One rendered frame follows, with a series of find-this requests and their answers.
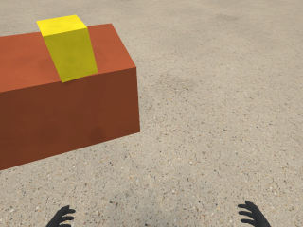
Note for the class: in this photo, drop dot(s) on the robot left hand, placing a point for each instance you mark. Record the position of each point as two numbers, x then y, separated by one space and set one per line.
58 218

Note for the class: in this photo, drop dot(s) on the pedestal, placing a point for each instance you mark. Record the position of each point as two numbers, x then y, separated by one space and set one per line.
41 116

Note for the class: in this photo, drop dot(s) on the robot right hand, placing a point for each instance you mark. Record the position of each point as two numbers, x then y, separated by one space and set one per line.
259 219

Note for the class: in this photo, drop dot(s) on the carton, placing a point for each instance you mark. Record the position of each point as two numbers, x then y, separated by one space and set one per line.
68 42

